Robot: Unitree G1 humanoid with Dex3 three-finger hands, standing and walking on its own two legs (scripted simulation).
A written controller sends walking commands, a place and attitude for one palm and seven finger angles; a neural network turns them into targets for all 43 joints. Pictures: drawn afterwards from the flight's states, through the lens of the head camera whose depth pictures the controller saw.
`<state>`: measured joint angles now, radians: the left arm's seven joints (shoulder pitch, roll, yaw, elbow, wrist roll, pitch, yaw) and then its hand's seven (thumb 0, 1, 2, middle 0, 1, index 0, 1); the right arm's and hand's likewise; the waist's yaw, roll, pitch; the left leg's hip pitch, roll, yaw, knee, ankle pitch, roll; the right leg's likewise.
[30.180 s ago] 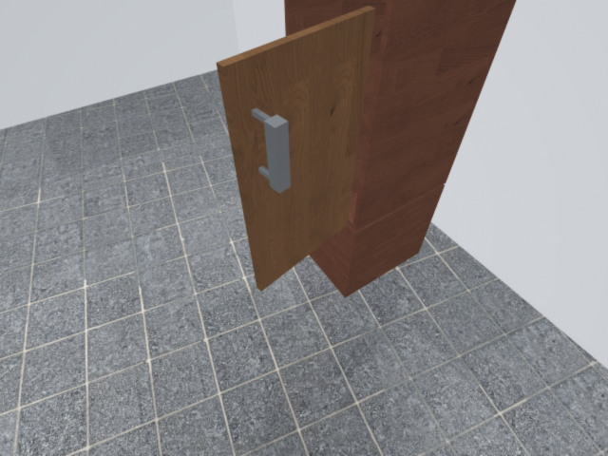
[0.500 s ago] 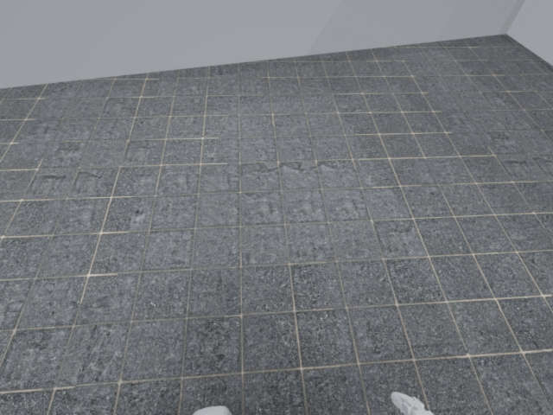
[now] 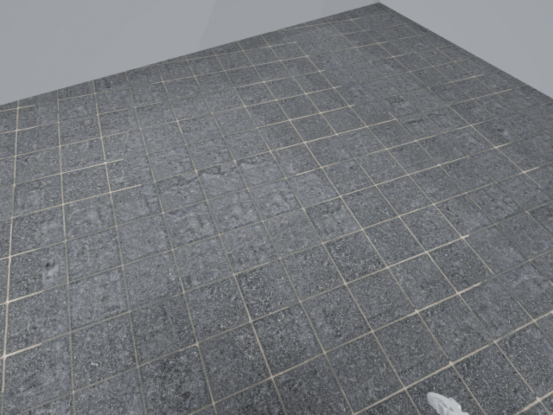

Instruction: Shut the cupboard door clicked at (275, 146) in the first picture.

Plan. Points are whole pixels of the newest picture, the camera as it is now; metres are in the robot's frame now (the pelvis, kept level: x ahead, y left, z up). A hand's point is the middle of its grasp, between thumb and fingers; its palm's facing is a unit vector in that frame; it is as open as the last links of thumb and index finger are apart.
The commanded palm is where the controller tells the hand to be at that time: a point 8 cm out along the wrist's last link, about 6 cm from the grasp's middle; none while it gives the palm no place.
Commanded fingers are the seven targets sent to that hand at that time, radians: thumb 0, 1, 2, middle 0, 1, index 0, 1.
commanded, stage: turn to face it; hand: left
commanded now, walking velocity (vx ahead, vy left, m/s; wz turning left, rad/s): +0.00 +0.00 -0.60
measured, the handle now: out of the picture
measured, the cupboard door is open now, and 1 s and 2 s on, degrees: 62 62 62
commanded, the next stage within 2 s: none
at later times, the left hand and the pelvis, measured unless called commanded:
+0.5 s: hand (200, 376) +0.19 +0.14 -0.14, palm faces -0.33 -0.91 -0.27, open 7.3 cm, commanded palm none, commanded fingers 0.00 0.90 0.90 -0.20 -0.30 -0.20 -0.30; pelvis +0.02 -0.02 +0.01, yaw -18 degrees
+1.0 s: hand (222, 337) +0.26 +0.11 -0.15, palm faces -0.57 -0.79 -0.23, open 7.3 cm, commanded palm none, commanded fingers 0.00 0.90 0.90 -0.20 -0.30 -0.20 -0.30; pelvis +0.04 +0.00 +0.01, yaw -36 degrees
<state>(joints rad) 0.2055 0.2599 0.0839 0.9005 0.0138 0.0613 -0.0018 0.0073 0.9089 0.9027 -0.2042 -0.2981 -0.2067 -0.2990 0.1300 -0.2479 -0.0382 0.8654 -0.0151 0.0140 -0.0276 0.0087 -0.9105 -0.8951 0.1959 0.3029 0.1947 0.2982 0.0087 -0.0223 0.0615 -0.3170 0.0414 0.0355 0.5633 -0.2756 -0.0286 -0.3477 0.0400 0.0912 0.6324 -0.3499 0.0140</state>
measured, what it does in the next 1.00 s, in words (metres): steps on the spot, turning right: right foot, then left foot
